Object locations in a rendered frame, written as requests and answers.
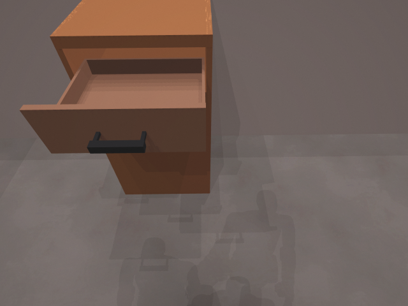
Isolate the drawer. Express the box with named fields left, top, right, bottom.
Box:
left=20, top=57, right=206, bottom=154

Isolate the handle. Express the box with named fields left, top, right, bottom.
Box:
left=87, top=131, right=147, bottom=154

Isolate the cabinet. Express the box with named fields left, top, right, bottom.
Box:
left=50, top=0, right=213, bottom=194

